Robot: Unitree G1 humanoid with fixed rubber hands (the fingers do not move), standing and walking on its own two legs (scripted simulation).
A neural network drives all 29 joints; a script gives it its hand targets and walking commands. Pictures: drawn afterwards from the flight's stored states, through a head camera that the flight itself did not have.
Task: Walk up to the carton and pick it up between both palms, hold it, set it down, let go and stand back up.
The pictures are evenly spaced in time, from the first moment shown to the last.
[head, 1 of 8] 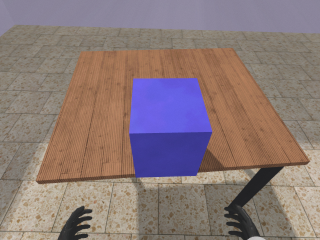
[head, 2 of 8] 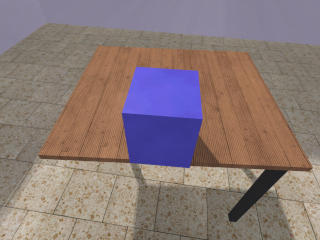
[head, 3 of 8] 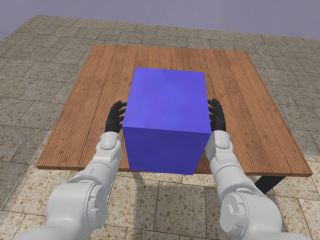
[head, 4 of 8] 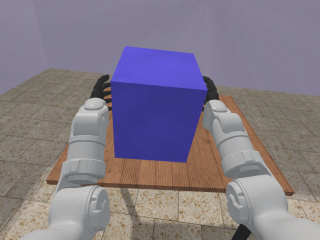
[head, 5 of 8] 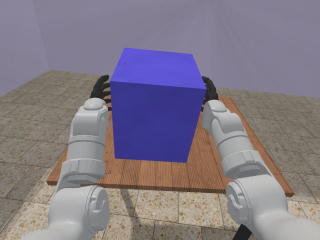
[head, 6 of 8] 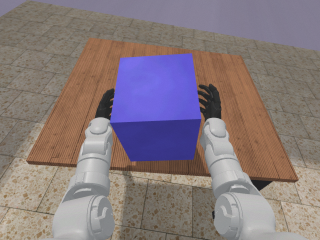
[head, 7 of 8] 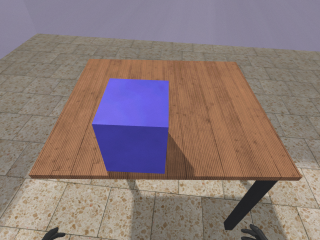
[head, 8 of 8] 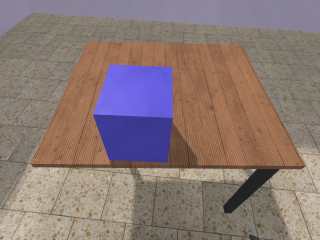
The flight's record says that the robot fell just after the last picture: no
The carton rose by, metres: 0.24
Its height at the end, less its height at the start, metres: +0.00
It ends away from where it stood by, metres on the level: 0.06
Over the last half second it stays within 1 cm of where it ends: yes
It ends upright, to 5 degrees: yes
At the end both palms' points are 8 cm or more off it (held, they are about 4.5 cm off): yes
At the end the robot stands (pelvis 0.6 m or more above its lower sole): yes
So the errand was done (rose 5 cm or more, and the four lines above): yes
